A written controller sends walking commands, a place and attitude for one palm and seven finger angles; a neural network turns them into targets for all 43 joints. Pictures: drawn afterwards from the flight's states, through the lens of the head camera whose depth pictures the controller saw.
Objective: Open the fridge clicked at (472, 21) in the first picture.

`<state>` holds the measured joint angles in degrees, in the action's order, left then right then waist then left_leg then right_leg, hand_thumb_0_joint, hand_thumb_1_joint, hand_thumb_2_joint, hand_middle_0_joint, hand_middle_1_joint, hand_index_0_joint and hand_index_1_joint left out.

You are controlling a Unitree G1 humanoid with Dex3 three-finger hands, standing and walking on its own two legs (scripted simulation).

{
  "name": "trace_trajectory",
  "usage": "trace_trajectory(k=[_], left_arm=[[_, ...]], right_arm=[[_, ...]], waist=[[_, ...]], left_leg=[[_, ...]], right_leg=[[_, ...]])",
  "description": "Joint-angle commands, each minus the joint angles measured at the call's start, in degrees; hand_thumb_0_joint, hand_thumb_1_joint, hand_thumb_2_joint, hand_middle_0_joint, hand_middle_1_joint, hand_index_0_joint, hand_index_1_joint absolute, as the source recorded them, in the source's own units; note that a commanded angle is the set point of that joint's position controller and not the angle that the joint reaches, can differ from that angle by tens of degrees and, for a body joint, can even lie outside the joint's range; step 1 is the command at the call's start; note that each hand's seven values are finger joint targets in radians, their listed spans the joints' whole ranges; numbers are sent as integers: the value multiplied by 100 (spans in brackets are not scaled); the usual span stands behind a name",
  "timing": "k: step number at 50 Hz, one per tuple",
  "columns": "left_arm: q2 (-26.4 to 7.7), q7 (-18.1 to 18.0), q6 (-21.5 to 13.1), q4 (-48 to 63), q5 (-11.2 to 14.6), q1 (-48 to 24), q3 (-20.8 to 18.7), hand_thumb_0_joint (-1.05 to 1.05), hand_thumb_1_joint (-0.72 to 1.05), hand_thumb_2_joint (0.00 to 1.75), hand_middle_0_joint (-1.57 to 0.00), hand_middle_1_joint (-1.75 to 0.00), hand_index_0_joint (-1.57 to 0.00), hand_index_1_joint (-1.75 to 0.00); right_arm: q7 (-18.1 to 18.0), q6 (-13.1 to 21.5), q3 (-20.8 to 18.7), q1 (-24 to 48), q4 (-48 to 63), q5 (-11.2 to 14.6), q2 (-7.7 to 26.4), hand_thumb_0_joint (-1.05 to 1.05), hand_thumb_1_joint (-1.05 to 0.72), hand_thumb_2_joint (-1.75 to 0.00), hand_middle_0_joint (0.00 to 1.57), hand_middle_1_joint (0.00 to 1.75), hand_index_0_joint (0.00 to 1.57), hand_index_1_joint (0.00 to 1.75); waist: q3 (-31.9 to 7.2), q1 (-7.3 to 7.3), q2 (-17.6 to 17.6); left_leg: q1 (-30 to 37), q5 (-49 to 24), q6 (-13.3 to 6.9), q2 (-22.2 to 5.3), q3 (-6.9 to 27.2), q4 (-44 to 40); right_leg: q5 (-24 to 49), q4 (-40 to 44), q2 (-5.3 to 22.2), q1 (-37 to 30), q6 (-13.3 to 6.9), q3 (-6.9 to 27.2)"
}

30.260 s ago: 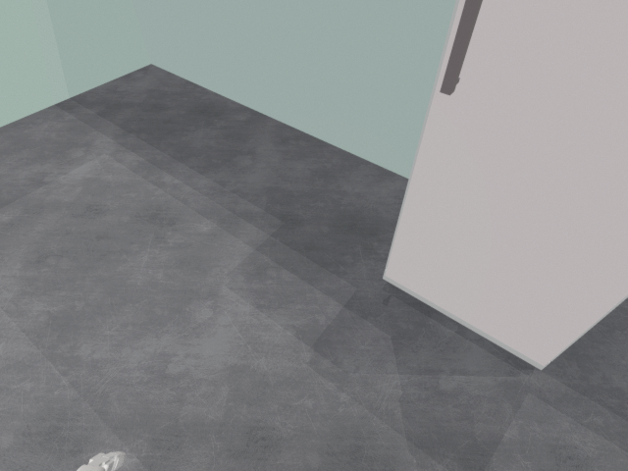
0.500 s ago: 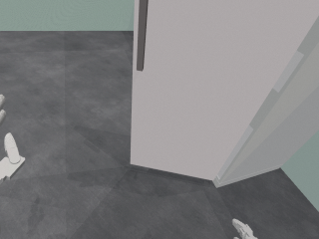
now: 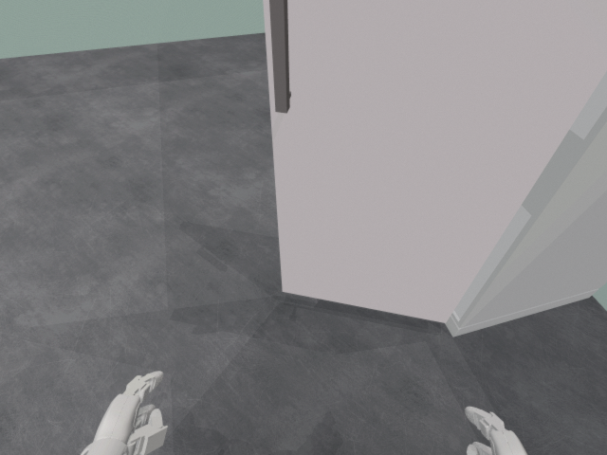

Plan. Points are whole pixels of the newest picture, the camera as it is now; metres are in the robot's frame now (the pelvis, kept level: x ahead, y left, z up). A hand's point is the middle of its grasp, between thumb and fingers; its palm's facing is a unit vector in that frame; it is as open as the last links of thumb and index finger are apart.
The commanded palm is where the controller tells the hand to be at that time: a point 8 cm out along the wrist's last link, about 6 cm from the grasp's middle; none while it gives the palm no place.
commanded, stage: let the arm hang, fingers relaxed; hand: left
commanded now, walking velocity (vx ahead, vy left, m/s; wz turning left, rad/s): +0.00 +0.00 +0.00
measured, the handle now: (281, 1) +0.72 +0.06 +0.28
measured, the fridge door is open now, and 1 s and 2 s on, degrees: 62 62 62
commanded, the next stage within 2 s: look to check the result in 0.90 s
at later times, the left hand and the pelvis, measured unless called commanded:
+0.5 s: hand out of the picture +0.04 +0.23 -0.14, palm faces +0.01 -0.95 -0.31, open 7.3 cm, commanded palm none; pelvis +0.01 +0.00 +0.02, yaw +1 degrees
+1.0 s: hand out of the picture +0.13 +0.25 -0.13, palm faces -0.02 -0.94 -0.34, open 7.3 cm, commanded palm none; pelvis +0.03 +0.00 +0.03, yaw +0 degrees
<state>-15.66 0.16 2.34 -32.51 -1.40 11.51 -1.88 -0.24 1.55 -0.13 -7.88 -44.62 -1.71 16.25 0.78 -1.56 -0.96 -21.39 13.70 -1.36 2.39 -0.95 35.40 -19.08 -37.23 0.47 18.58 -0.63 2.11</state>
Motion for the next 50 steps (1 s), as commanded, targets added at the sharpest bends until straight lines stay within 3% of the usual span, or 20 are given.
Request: trace_trajectory(k=[1,2,3,5,6,7,10,15,23,36,39,50], left_arm=[[-1072,-32,-291,-635,-24,-146,-77,0,90,90,-20,-30,-20,-30],[-1026,-63,-287,-841,-17,-350,-50,0,90,90,-20,-30,-20,-30],[-869,-69,-298,-1083,5,-452,-13,0,90,90,-20,-30,-20,-30],[-643,-79,-311,-1493,16,-335,-29,0,90,90,-20,-30,-20,-30],[-589,-83,-303,-1657,20,-233,-77,0,90,90,-20,-30,-20,-30],[-643,-81,-288,-1810,35,-127,-68,0,90,90,-20,-30,-20,-30],[-621,-73,-307,-2247,64,1,-49,0,90,90,-20,-30,-20,-30],[-673,-86,-328,-2670,78,4,-32,0,90,90,-20,-30,-20,-30],[-975,-87,-353,-2895,64,-183,-59,0,90,90,-20,-30,-20,-30],[-1361,-55,-432,-2832,52,-744,-73,0,90,90,-20,-30,-20,-30],[-1445,-52,-453,-2816,58,-816,-65,0,90,90,-20,-30,-20,-30],[-1575,-42,-457,-2803,74,-900,-35,0,90,90,-20,-30,-20,-30]], right_arm=[[-25,-154,-198,-208,-31,-7,440,0,-90,-90,20,30,20,30],[-56,-199,-218,-275,-159,-22,462,0,-90,-90,20,30,20,30],[-73,-193,-207,-369,-341,-14,417,0,-90,-90,20,30,20,30],[-100,-177,-185,-429,-612,-12,334,0,-90,-90,20,30,20,30],[-110,-167,-210,-405,-710,-31,375,0,-90,-90,20,30,20,30],[-117,-166,-217,-334,-761,-20,469,0,-90,-90,20,30,20,30],[-142,-135,-217,-429,-1062,6,487,0,-90,-90,20,30,20,30],[-163,-115,-239,-637,-1427,41,516,0,-90,-90,20,30,20,30],[-136,-86,-267,-413,-1647,50,761,0,-90,-90,20,30,20,30],[-74,-12,-269,282,-1649,49,1254,0,-90,-90,20,30,20,30],[-65,0,-252,373,-1630,58,1338,0,-90,-90,20,30,20,30],[-68,-9,-210,518,-1611,67,1503,0,-90,-90,20,30,20,30]], waist=[[-326,-78,-132],[-283,-123,-478],[-214,-152,-333],[-262,-134,343],[-267,-54,777],[-195,43,921],[-293,121,592],[-276,116,165],[-16,139,61],[-194,121,262],[-319,109,123],[-382,104,159]], left_leg=[[447,461,69,-167,277,-109],[734,274,67,-211,244,-8],[878,-4,54,-267,287,-128],[1105,-326,26,-479,517,-608],[927,-264,-24,-605,693,-865],[737,-205,-56,-683,827,-1040],[536,-174,-72,-723,855,-1267],[763,-436,-85,-774,813,-1378],[865,-365,-89,-808,817,-1613],[1221,-862,-33,-870,825,-1837],[1348,-1100,-17,-881,803,-1822],[1575,-1379,3,-893,755,-1849]], right_leg=[[-66,1919,1231,115,-689,1478],[-110,2013,1116,301,-712,1304],[100,1959,1008,330,-683,1169],[123,1788,709,257,-492,805],[43,1705,563,15,-394,634],[70,1682,441,-214,-320,528],[367,1740,427,-744,-307,477],[604,1806,450,-827,-291,349],[481,1884,473,-732,-281,358],[997,1978,549,-919,-197,433],[1242,2010,581,-1014,-184,446],[1551,2118,628,-1172,-176,433]])
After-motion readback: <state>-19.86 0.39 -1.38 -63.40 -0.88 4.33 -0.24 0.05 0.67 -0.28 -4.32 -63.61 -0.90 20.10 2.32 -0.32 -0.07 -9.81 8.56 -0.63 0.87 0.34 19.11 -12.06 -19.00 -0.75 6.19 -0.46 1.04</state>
